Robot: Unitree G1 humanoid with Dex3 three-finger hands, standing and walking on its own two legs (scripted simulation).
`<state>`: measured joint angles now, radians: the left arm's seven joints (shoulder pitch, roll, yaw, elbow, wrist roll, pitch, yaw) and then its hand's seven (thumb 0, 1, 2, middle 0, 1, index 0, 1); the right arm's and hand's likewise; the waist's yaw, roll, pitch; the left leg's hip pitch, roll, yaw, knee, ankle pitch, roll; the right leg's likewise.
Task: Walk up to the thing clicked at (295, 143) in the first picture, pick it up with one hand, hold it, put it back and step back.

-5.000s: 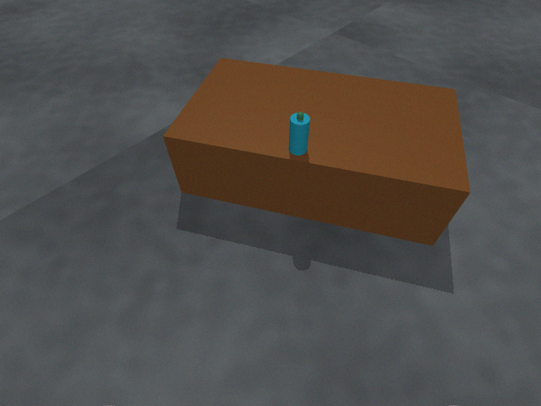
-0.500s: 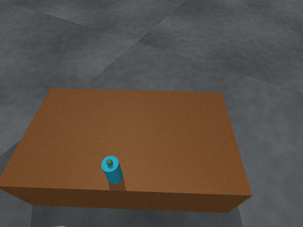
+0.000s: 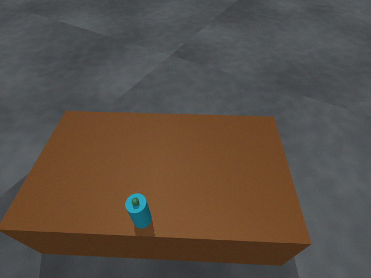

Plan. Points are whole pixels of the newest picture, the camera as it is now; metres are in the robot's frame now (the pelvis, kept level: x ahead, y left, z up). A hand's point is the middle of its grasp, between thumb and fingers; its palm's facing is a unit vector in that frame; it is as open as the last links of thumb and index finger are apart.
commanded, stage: stand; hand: left
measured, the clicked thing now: (138, 210) +0.39 +0.19 -0.34
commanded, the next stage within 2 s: go down in 1.52 s
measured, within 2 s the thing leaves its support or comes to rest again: neither
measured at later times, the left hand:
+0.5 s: hand out of the picture +0.07 +0.25 -0.15, palm faces -0.03 -0.93 -0.35, open 7.4 cm
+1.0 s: hand out of the picture +0.08 +0.25 -0.15, palm faces -0.03 -0.94 -0.35, open 7.4 cm
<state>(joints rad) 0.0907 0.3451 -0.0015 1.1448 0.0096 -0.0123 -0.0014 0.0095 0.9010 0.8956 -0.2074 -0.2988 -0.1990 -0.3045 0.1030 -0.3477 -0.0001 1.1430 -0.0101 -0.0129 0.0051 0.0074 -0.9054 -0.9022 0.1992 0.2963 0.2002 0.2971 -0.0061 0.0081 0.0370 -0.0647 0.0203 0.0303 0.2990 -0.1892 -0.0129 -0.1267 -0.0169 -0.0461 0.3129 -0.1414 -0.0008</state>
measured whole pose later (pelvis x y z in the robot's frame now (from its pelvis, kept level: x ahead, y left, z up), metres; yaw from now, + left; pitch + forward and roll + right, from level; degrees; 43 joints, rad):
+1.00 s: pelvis +0.00 -0.01 +0.00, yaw +0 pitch -2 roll +0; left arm 0.11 0.35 0.00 1.13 0.01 -0.01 0.00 0.01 0.90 0.90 -0.21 -0.30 -0.20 -0.31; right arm 0.13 -0.35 0.00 1.14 -0.01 -0.01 0.01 0.01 -0.91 -0.90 0.20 0.30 0.20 0.30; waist 0.00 0.01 0.04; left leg -0.07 0.03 0.03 0.30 -0.19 -0.02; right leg -0.13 -0.01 -0.05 0.32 -0.15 -0.01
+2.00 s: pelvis +0.01 +0.00 -0.01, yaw +0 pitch +5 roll +0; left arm 0.03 0.33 0.14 0.85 0.06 0.19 -0.01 0.01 0.17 0.22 -0.06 -0.04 -0.06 -0.03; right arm 0.25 -0.25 -0.01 0.75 0.04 -0.06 -0.05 0.01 -1.00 -0.92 0.20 0.30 0.20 0.30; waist -0.03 0.02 -0.01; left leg -0.31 0.03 0.03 0.53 -0.30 -0.01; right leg -0.36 -0.02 -0.04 0.51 -0.24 0.00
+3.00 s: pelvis +0.00 +0.02 -0.06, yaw +2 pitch +10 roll -3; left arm 0.32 0.38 0.20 0.17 -0.02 0.49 -0.07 0.00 -0.51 0.08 -0.08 -0.07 -0.07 -0.08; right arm 0.27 -0.24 0.02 0.60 0.02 -0.24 -0.18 0.01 -0.87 -0.89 0.20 0.30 0.20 0.30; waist -0.03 0.04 -0.14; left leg -0.65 0.03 -0.04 0.98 -0.51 0.01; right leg -0.66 -0.03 -0.09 0.90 -0.42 0.01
